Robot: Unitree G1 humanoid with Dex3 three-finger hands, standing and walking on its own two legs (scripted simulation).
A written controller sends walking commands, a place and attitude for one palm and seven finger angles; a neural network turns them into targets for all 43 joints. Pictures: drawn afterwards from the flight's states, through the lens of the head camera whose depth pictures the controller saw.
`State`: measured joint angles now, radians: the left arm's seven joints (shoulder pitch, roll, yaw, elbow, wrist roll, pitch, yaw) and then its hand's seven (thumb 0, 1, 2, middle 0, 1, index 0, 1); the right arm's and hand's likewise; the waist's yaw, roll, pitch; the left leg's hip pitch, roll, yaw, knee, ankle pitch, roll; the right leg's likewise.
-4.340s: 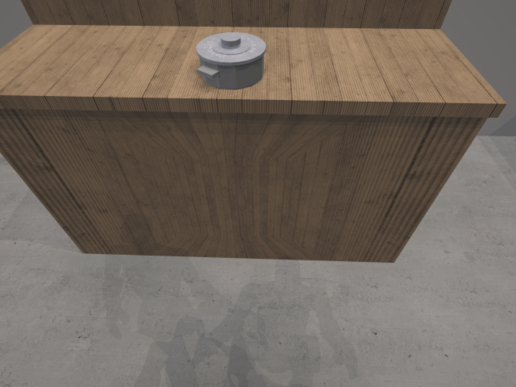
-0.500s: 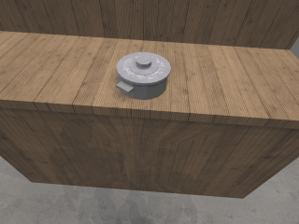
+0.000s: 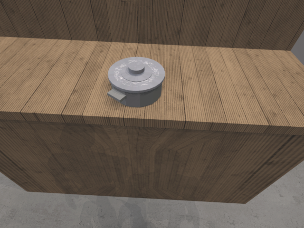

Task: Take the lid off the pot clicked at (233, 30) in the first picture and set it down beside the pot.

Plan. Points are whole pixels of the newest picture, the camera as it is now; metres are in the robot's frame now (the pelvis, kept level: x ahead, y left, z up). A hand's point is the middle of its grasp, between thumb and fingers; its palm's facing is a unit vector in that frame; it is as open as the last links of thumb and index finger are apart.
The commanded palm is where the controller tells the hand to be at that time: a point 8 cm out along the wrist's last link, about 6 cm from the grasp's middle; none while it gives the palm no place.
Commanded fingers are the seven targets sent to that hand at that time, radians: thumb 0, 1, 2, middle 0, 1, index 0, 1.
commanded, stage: look again from close up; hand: left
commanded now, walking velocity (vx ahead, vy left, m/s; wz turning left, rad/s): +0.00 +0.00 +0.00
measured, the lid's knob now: (136, 67) +0.53 +0.09 +0.15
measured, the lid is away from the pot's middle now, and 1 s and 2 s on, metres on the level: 0.00 0.00 0.00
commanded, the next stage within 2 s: lift the closed hand beside the body in 0.52 s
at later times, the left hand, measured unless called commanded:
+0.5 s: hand out of the picture -0.01 +0.15 -0.18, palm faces +0.05 -0.99 -0.16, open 7.3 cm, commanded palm none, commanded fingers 0.00 0.90 0.90 -0.20 -0.30 -0.20 -0.30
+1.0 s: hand (78, 226) +0.13 +0.18 +0.00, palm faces +0.19 -0.95 -0.24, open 4.7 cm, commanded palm +0.08 +0.23 +0.03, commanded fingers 0.00 0.90 0.90 -1.08 -1.26 -1.08 -1.26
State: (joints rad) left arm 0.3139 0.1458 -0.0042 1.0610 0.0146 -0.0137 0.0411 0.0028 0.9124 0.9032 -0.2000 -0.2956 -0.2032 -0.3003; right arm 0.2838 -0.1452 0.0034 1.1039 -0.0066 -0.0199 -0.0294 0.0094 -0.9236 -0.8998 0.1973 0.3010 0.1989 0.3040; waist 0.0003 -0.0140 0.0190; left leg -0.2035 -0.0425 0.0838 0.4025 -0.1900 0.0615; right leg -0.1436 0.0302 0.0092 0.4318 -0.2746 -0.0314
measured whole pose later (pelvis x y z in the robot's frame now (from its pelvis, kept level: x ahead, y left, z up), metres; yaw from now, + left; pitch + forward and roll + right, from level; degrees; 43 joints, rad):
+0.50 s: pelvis +0.01 -0.01 +0.00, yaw +0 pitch -1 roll +0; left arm 0.34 0.13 -0.01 1.09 0.01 -0.02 0.04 0.00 0.91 0.90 -0.20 -0.30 -0.20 -0.30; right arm 0.26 -0.14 0.00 1.12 -0.01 -0.02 -0.04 0.01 -0.93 -0.90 0.20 0.30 0.20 0.30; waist 0.01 -0.03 0.03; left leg -0.18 -0.03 0.08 0.40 -0.21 0.05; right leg -0.11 0.04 0.01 0.41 -0.28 -0.04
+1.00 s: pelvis +0.00 -0.01 +0.00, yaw +2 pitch -3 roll +0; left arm 0.63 0.21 0.02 -0.06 -0.03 -0.07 0.05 0.01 0.92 0.90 -0.67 -0.81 -0.67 -0.81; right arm 0.15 -0.23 -0.01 0.55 0.02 -0.13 -0.01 0.01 -0.91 -0.90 0.20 0.30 0.20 0.30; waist 0.03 0.02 -0.04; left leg -0.19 -0.03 0.04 0.43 -0.20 0.04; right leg -0.09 0.05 -0.03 0.41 -0.27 -0.04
